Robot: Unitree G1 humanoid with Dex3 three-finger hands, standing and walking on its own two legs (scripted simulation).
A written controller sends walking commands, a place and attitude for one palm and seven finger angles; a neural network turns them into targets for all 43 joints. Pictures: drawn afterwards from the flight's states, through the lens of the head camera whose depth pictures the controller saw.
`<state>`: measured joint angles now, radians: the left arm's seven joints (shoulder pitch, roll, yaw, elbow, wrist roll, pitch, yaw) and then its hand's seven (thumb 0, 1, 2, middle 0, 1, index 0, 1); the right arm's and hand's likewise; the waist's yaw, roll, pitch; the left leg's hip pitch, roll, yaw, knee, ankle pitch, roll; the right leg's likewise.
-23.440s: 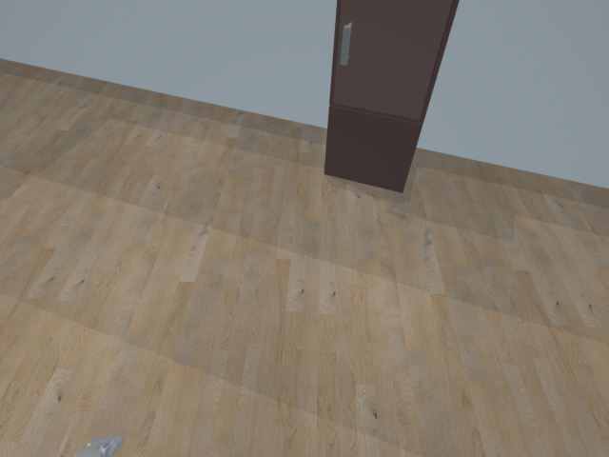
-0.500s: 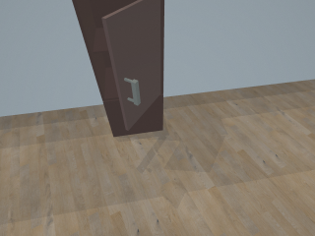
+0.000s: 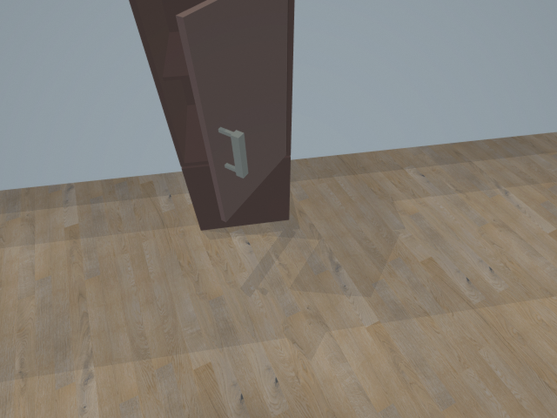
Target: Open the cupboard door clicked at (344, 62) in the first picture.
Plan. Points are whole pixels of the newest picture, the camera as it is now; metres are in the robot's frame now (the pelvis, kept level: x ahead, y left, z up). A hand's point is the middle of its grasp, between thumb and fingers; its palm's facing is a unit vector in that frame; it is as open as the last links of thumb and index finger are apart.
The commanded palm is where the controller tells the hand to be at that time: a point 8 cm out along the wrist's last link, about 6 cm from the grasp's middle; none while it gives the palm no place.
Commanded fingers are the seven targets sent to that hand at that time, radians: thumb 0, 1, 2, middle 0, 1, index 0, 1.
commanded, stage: look to check the result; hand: left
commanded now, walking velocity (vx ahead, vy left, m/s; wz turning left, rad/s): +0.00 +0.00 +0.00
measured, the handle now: (232, 152) +0.72 +0.16 -0.09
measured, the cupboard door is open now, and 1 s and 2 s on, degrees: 50 50 50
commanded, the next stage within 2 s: walk to a spot facing it in 0.18 s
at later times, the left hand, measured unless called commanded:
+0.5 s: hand out of the picture +0.08 +0.21 -0.17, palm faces -0.04 -0.95 -0.30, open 7.4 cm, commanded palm none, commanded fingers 0.00 0.90 0.90 -0.20 -0.30 -0.20 -0.30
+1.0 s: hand out of the picture +0.09 +0.15 -0.16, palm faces -0.25 -0.92 -0.29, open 7.4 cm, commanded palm none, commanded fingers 0.00 0.90 0.90 -0.20 -0.30 -0.20 -0.30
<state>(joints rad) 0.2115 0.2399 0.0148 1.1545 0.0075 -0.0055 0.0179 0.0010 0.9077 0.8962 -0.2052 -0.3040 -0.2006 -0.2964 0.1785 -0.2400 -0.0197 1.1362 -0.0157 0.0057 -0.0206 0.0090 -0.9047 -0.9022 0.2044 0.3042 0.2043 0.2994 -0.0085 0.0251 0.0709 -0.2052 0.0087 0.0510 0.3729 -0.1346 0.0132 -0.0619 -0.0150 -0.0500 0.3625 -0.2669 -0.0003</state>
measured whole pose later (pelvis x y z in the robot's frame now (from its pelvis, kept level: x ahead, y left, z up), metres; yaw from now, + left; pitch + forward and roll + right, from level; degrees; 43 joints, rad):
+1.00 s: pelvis +0.00 -0.04 +0.00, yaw -20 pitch +1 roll +3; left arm 0.26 0.18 0.07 0.98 0.01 0.03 0.02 0.00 0.91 0.90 -0.21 -0.30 -0.20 -0.30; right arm 0.10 -0.22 -0.07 0.95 -0.01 0.06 -0.04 0.01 -0.91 -0.90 0.20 0.30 0.20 0.30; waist 0.03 0.01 0.11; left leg -0.47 0.03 -0.01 1.04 -0.40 -0.07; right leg -0.23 0.07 0.13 0.46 -0.24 -0.07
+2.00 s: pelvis +0.20 -0.17 -0.02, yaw -54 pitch +1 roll -1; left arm 0.26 0.21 0.07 1.00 0.02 0.00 -0.03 0.00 0.91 0.90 -0.21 -0.30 -0.20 -0.30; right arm 0.20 -0.17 -0.03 0.90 -0.04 -0.07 0.00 0.01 -0.90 -0.90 0.20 0.30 0.20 0.30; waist -0.01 -0.03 0.04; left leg -0.37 0.08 0.13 0.64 -0.28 0.01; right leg -0.30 0.03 0.03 0.90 -0.49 -0.03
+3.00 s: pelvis +0.43 -0.60 -0.01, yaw -63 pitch -2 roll +0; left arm 0.28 0.17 0.06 1.07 0.02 -0.02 -0.02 0.01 0.91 0.90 -0.20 -0.30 -0.20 -0.30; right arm 0.22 -0.16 -0.05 1.02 -0.03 -0.07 -0.03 0.00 -0.94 -0.90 0.21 0.30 0.21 0.30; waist 0.03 -0.03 0.07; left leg -0.23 0.04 0.16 0.49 -0.23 0.04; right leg -0.53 -0.10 -0.03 1.18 -0.30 0.00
